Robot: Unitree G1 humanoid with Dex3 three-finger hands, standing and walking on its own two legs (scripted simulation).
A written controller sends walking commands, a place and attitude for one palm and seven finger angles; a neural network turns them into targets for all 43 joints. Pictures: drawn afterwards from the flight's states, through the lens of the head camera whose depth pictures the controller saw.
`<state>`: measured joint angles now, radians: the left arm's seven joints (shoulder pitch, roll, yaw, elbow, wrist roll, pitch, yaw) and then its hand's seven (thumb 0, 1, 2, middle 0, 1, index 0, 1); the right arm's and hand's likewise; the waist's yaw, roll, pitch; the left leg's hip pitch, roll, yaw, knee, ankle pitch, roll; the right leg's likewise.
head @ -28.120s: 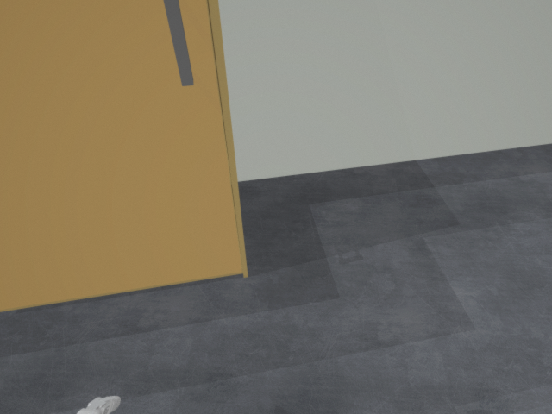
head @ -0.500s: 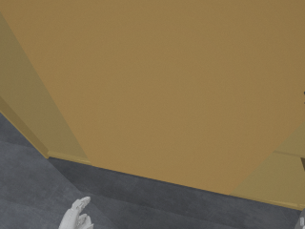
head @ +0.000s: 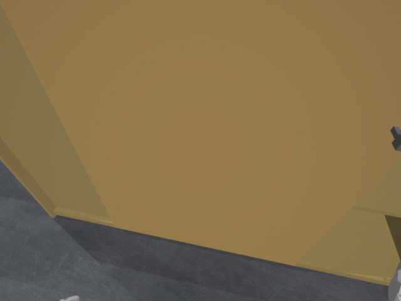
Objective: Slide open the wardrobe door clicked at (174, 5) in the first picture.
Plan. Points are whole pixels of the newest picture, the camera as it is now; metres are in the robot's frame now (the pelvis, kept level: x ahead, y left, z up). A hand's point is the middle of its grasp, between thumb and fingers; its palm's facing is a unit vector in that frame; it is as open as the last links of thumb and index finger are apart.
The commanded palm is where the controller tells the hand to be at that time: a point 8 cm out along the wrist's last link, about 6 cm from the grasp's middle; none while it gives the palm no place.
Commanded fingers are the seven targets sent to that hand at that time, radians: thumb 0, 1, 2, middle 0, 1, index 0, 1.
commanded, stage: stop walking and hold the door there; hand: right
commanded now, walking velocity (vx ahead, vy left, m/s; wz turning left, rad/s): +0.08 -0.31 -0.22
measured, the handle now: out of the picture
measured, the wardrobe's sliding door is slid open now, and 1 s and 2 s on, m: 0.51 0.51 0.50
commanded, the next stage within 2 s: loosen the grip on the handle in 1.08 s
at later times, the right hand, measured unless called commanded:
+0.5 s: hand out of the picture +0.40 -0.33 +0.20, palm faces +0.33 +0.94 -0.11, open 5.8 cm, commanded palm +0.37 -0.36 +0.18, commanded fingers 0.00 -0.90 -0.90 0.45 1.40 0.45 1.40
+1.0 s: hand out of the picture +0.39 -0.33 +0.20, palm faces +0.37 +0.92 -0.11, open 5.8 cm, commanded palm +0.36 -0.36 +0.18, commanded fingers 0.00 -0.90 -0.90 0.45 1.40 0.45 1.40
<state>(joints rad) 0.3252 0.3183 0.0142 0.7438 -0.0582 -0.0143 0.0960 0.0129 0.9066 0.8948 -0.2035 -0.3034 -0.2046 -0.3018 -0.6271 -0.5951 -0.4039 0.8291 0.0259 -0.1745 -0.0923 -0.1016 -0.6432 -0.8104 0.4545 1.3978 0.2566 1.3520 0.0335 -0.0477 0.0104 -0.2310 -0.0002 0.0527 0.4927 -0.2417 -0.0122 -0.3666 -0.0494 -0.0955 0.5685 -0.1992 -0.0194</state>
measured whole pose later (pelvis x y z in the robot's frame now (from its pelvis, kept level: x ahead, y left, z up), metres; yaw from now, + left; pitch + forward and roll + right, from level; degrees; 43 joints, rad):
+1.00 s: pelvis -0.05 -0.07 +0.00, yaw -4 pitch -1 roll +2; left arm 0.26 0.31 -0.01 0.73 -0.06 -0.05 0.10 0.01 0.91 0.90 -0.20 -0.30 -0.20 -0.30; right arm -0.84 -0.44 -0.24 0.79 0.09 -0.11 -0.08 -0.07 -0.75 -0.79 0.45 1.40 0.27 1.39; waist 0.03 -0.02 0.10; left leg -0.20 -0.06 0.06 0.52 -0.29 0.04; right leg -0.37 -0.08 -0.06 0.55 -0.16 0.00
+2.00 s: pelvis -0.06 -0.09 -0.01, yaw -5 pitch +3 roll +2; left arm 0.34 0.24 -0.01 0.77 0.01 -0.15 0.03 0.01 0.91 0.89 -0.20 -0.30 -0.21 -0.30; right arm -0.95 -0.44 -0.29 0.97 -0.03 -0.10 -0.10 -0.01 0.55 -0.20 0.52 1.29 0.40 1.29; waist 0.08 -0.01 -0.02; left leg -0.32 -0.02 0.07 0.59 -0.31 0.02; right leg -0.48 -0.03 -0.04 0.59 -0.16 -0.04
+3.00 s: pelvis -0.02 -0.09 +0.00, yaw -3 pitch -1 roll +1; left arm 0.17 0.23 -0.05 0.67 -0.06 -0.13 0.10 0.01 0.91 0.89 -0.20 -0.30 -0.20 -0.30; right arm -0.32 -0.43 -0.40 0.20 0.16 0.10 0.07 -0.02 0.55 -0.20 0.26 1.15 0.26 1.15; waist -0.04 -0.03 -0.04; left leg -0.15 -0.02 0.03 0.48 -0.32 0.02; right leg -0.30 -0.01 -0.06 0.51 -0.19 -0.03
